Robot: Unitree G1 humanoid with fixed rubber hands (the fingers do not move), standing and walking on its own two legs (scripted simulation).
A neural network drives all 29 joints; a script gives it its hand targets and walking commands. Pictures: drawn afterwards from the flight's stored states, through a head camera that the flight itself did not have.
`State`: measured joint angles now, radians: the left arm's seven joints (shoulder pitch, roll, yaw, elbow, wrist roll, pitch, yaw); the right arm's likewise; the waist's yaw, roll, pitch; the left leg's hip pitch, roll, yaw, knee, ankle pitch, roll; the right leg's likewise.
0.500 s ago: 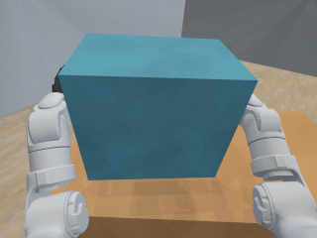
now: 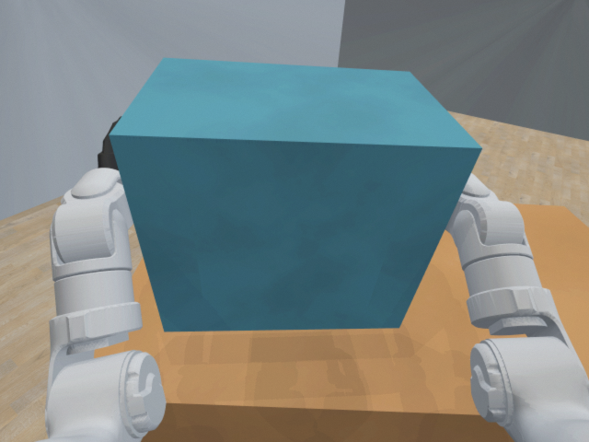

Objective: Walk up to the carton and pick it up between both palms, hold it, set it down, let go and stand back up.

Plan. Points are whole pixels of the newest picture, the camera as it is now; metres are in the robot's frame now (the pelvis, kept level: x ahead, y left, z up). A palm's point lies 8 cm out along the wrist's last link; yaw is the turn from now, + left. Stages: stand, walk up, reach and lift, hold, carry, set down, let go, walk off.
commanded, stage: hold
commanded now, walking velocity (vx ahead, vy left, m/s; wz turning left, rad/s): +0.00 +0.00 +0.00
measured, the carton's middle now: (288, 200) +0.35 -0.01 +0.24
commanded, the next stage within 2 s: none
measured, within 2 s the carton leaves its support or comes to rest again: neither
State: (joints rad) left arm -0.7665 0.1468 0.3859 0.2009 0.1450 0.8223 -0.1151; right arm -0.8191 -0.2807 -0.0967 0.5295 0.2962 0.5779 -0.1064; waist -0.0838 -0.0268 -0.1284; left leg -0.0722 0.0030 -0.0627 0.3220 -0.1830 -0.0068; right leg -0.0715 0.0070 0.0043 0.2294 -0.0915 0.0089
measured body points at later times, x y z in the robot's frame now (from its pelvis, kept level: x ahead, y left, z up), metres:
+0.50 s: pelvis +0.00 +0.00 +0.00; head -0.07 +0.03 +0.44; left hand +0.38 +0.20 +0.26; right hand +0.37 -0.21 +0.27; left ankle +0.00 +0.12 -0.75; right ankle +0.03 -0.13 -0.75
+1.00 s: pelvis -0.01 +0.00 +0.00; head -0.08 +0.02 +0.44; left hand +0.37 +0.20 +0.27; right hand +0.37 -0.21 +0.27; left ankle +0.00 +0.12 -0.75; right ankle +0.03 -0.13 -0.75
